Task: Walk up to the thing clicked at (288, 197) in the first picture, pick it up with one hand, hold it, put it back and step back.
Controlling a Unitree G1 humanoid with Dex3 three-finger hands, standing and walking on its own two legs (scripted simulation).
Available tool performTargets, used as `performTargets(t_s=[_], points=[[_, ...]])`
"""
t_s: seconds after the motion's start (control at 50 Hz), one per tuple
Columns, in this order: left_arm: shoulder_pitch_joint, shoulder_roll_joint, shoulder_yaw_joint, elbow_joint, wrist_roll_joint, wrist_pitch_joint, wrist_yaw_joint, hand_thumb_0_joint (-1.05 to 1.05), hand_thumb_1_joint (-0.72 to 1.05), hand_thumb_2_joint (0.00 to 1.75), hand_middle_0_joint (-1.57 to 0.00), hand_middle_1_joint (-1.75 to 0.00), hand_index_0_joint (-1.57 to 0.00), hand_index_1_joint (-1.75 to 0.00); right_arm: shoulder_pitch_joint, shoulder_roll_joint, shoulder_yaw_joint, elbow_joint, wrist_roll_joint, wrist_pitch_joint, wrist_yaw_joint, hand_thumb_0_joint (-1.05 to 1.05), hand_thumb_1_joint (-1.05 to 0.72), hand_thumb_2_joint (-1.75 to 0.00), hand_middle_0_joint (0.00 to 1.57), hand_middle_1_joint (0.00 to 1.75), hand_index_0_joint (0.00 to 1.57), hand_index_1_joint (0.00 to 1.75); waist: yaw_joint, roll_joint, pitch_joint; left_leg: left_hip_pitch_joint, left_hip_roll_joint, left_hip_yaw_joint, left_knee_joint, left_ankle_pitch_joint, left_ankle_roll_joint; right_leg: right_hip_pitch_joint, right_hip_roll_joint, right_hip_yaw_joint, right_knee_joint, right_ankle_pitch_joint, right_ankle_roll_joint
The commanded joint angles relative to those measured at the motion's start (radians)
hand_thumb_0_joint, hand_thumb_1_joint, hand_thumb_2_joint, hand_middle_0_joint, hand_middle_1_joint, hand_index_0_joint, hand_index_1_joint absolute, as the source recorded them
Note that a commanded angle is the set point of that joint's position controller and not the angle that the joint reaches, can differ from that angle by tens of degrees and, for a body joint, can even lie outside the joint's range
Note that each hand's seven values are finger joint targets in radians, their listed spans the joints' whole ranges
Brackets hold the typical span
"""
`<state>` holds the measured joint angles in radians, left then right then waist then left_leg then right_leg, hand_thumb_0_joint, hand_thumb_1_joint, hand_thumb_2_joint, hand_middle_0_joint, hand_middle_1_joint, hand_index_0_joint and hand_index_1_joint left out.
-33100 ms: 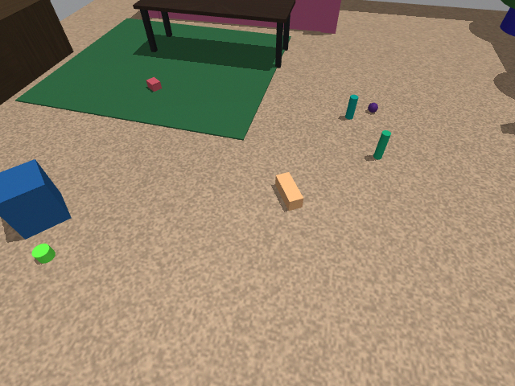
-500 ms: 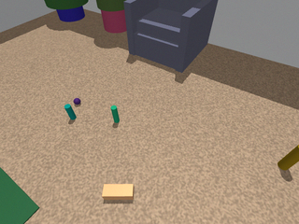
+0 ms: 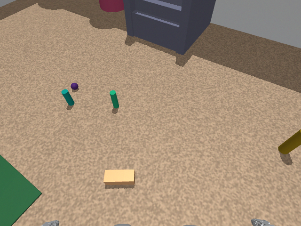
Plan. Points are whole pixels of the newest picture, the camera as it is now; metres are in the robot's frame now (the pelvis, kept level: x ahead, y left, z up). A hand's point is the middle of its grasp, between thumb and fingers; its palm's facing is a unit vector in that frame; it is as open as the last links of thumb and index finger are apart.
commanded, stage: step back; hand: left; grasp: from above
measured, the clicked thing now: (120, 177) +0.46 +0.21 -0.74
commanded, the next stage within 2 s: none
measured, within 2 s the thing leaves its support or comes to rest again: neither
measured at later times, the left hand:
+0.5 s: hand out of the picture +0.05 +0.29 -0.17, palm faces -0.12 -0.92 -0.38, open 7.4 cm
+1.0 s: hand out of the picture -0.09 +0.32 -0.16, palm faces -0.02 -0.93 -0.37, open 7.4 cm
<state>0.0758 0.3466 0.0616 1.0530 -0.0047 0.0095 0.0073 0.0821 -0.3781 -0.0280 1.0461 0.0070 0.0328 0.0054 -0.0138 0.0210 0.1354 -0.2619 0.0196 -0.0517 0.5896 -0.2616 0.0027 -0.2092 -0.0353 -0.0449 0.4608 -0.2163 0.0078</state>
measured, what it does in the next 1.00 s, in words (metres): walks backwards: right foot, then left foot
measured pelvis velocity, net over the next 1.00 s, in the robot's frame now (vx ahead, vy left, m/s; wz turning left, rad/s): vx -0.22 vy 0.06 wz -0.04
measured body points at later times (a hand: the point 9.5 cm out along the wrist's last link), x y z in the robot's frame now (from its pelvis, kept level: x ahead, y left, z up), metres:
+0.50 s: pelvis -0.09 +0.04 -0.02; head -0.01 +0.04 +0.42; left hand +0.05 +0.34 -0.15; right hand -0.02 -0.27 -0.13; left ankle -0.03 +0.14 -0.74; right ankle -0.11 -0.08 -0.73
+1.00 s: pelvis -0.22 +0.06 -0.01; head -0.16 +0.08 +0.44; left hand -0.09 +0.37 -0.13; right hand -0.14 -0.26 -0.12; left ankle -0.19 +0.17 -0.74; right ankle -0.21 -0.08 -0.67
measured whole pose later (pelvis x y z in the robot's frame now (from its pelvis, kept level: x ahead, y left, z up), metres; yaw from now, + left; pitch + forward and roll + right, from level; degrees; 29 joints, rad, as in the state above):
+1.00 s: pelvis -0.22 +0.06 -0.01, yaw -2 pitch -2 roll -1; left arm 0.13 0.40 0.09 0.81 0.01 0.07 0.02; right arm 0.16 -0.35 -0.03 0.87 -0.04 0.03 0.00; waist -0.01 -0.04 0.17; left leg -0.28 -0.01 -0.04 0.61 -0.29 0.02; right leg -0.49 0.12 0.16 1.12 -0.51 -0.02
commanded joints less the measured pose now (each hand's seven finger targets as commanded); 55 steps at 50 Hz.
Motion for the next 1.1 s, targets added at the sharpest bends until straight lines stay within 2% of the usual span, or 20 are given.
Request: performTargets(t_s=[0.0,0.08,0.12,0.14,0.16,0.24,0.36,0.46,0.5,0.52,0.54,0.56,0.64,0.76,0.82,0.84,0.86,0.88,0.94,1.08], points=[[-0.107,0.3,0.067,-0.162,0.028,-0.006,0.023,0.0,0.9,0.9,-0.2,-0.3,-0.2,-0.3,0.106,-0.179,-0.063,-0.095,-0.005,0.017,0.005,0.0,-0.9,-0.9,0.2,0.3,0.2,0.3,-0.034,-0.218,-0.189,0.029,-0.043,-0.035,0.367,-0.27,0.055,-0.1,-0.325,0.242,-0.061,0.402,-0.262],[-0.117,0.272,0.05,-0.205,0.024,0.014,0.025,0.0,0.9,0.9,-0.2,-0.3,-0.2,-0.3,0.171,-0.177,-0.072,-0.104,-0.015,-0.001,0.004,0.0,-0.9,-0.9,0.2,0.3,0.2,0.3,-0.046,-0.174,-0.182,0.021,-0.021,0.033,-0.044,0.058,0.041,-0.034,-0.195,0.148,0.141,0.34,-0.138],[-0.052,0.178,0.035,-0.224,-0.002,0.035,0.025,0.0,0.9,0.9,-0.2,-0.3,-0.2,-0.3,0.13,-0.287,-0.101,-0.133,-0.052,-0.019,-0.005,0.0,-0.9,-0.9,0.2,0.3,0.2,0.3,-0.005,0.189,-0.159,0.12,0.226,-0.328,-0.217,0.587,0.107,-0.226,0.08,0.078,0.429,-0.185,-0.049],[-0.037,0.19,0.039,-0.218,0.004,0.043,0.036,0.0,0.9,0.9,-0.2,-0.3,-0.2,-0.3,0.124,-0.331,-0.107,-0.144,-0.041,-0.024,-0.008,0.0,-0.9,-0.9,0.2,0.3,0.2,0.3,-0.012,0.144,-0.168,0.1,0.285,-0.339,-0.177,0.766,0.186,-0.243,0.137,0.191,0.554,-0.438,-0.042],[-0.034,0.195,0.037,-0.214,0.01,0.044,0.047,0.0,0.9,0.9,-0.2,-0.3,-0.2,-0.3,0.102,-0.355,-0.111,-0.166,-0.039,-0.024,-0.011,0.0,-0.9,-0.9,0.2,0.3,0.2,0.3,-0.03,0.195,-0.183,0.077,0.326,-0.419,-0.203,0.719,0.211,-0.254,0.157,0.26,0.64,-0.482,-0.042],[0.029,0.23,0.045,-0.193,0.001,0.037,0.042,0.0,0.9,0.9,-0.2,-0.3,-0.2,-0.3,0.014,-0.239,-0.085,-0.216,-0.038,-0.03,-0.038,0.0,-0.9,-0.9,0.2,0.3,0.2,0.3,0.026,0.141,-0.188,0.158,0.221,-0.206,-0.105,0.637,0.216,-0.314,0.128,0.241,0.78,-0.305,-0.024],[0.0,0.211,0.055,-0.257,0.018,0.019,0.025,0.0,0.9,0.9,-0.2,-0.3,-0.2,-0.3,0.138,-0.239,-0.095,-0.227,-0.027,-0.027,-0.047,0.0,-0.9,-0.9,0.2,0.3,0.2,0.3,-0.043,0.099,-0.195,0.308,0.242,-0.205,-0.061,0.685,0.258,-0.303,0.097,0.174,0.503,-0.317,0.015],[0.124,0.192,0.065,-0.222,0.027,0.011,0.012,0.0,0.9,0.9,-0.2,-0.3,-0.2,-0.3,0.053,-0.26,-0.089,-0.267,-0.025,-0.015,-0.036,0.0,-0.9,-0.9,0.2,0.3,0.2,0.3,0.008,0.123,-0.218,0.099,0.212,-0.164,-0.04,0.411,0.2,-0.035,0.069,0.064,0.14,-0.139,-0.023],[0.181,0.212,0.073,-0.207,0.038,0.002,0.012,0.0,0.9,0.9,-0.2,-0.3,-0.2,-0.3,0.036,-0.24,-0.078,-0.268,-0.011,-0.008,-0.029,0.0,-0.9,-0.9,0.2,0.3,0.2,0.3,0.036,0.065,-0.214,-0.052,0.167,-0.132,-0.001,0.236,0.123,0.103,0.034,0.115,0.014,0.036,-0.067],[0.191,0.278,0.09,-0.218,0.048,-0.004,0.011,0.0,0.9,0.9,-0.2,-0.3,-0.2,-0.3,0.037,-0.205,-0.069,-0.276,-0.005,-0.005,-0.026,0.0,-0.9,-0.9,0.2,0.3,0.2,0.3,0.034,-0.109,-0.199,-0.206,0.061,-0.079,0.139,0.037,0.058,0.135,-0.131,0.367,-0.042,0.081,-0.134],[0.118,0.372,0.104,-0.248,0.034,-0.001,0.007,0.0,0.9,0.9,-0.2,-0.3,-0.2,-0.3,0.002,-0.182,-0.072,-0.278,-0.001,0.001,-0.036,0.0,-0.9,-0.9,0.2,0.3,0.2,0.3,0.062,-0.315,-0.135,-0.19,-0.12,0.014,0.413,-0.335,0.012,-0.085,-0.35,0.603,-0.165,0.125,-0.323],[0.06,0.364,0.103,-0.291,0.044,-0.01,0.011,0.0,0.9,0.9,-0.2,-0.3,-0.2,-0.3,0.015,-0.209,-0.083,-0.261,-0.012,0.006,-0.039,0.0,-0.9,-0.9,0.2,0.3,0.2,0.3,0.046,-0.244,-0.086,-0.149,-0.109,-0.098,0.587,-0.378,0.002,-0.182,-0.388,0.649,-0.159,0.197,-0.359],[-0.028,0.255,0.083,-0.328,0.035,-0.004,0.024,0.0,0.9,0.9,-0.2,-0.3,-0.2,-0.3,0.131,-0.202,-0.067,-0.219,0.003,-0.006,-0.038,0.0,-0.9,-0.9,0.2,0.3,0.2,0.3,-0.007,-0.15,-0.126,-0.182,-0.145,-0.1,0.633,-0.233,-0.011,-0.059,-0.176,0.288,-0.035,0.334,-0.229],[0.108,0.247,0.075,-0.329,0.035,0.015,0.024,0.0,0.9,0.9,-0.2,-0.3,-0.2,-0.3,0.103,-0.171,-0.056,-0.246,-0.014,-0.02,-0.035,0.0,-0.9,-0.9,0.2,0.3,0.2,0.3,0.061,-0.216,-0.2,-0.15,-0.063,0.015,0.098,-0.24,-0.011,0.193,-0.177,0.287,0.078,0.461,-0.211],[0.069,0.242,0.062,-0.358,0.02,0.032,0.014,0.0,0.9,0.9,-0.2,-0.3,-0.2,-0.3,0.178,-0.188,-0.077,-0.221,-0.034,-0.032,-0.03,0.0,-0.9,-0.9,0.2,0.3,0.2,0.3,0.007,-0.162,-0.196,0.078,-0.016,-0.011,-0.197,0.085,0.025,-0.016,-0.126,0.258,0.153,0.262,-0.126],[0.092,0.205,0.053,-0.364,0.016,0.036,0.011,0.0,0.9,0.9,-0.2,-0.3,-0.2,-0.3,0.158,-0.274,-0.099,-0.235,-0.051,-0.035,-0.027,0.0,-0.9,-0.9,0.2,0.3,0.2,0.3,0.014,0.045,-0.196,0.157,0.178,-0.274,-0.229,0.161,0.094,-0.201,-0.013,0.194,0.281,-0.001,-0.065],[0.023,0.224,0.067,-0.376,0.013,0.033,0.023,0.0,0.9,0.9,-0.2,-0.3,-0.2,-0.3,0.105,-0.378,-0.117,-0.256,-0.043,-0.029,-0.016,0.0,-0.9,-0.9,0.2,0.3,0.2,0.3,-0.027,0.233,-0.155,0.002,0.363,-0.458,-0.282,0.287,0.253,-0.233,0.136,0.115,0.49,-0.402,-0.023],[-0.024,0.239,0.079,-0.364,0.031,0.033,0.033,0.0,0.9,0.9,-0.2,-0.3,-0.2,-0.3,0.103,-0.373,-0.119,-0.253,-0.048,-0.036,-0.018,0.0,-0.9,-0.9,0.2,0.3,0.2,0.3,-0.052,0.177,-0.116,-0.095,0.397,-0.516,-0.29,0.294,0.31,-0.214,0.138,0.242,0.672,-0.444,-0.025],[0.103,0.22,0.079,-0.308,0.007,0.035,0.024,0.0,0.9,0.9,-0.2,-0.3,-0.2,-0.3,-0.002,-0.259,-0.081,-0.273,-0.044,-0.04,-0.031,0.0,-0.9,-0.9,0.2,0.3,0.2,0.3,0.047,0.081,-0.109,-0.012,0.227,-0.217,-0.2,0.398,0.201,-0.281,0.157,0.268,0.818,-0.291,-0.031],[0.107,0.21,0.076,-0.321,0.024,0.026,0.012,0.0,0.9,0.9,-0.2,-0.3,-0.2,-0.3,0.1,-0.249,-0.094,-0.292,-0.035,-0.036,-0.04,0.0,-0.9,-0.9,0.2,0.3,0.2,0.3,-0.029,0.135,-0.171,0.221,0.248,-0.189,-0.117,0.471,0.27,-0.29,0.103,0.178,0.565,-0.318,0.037]])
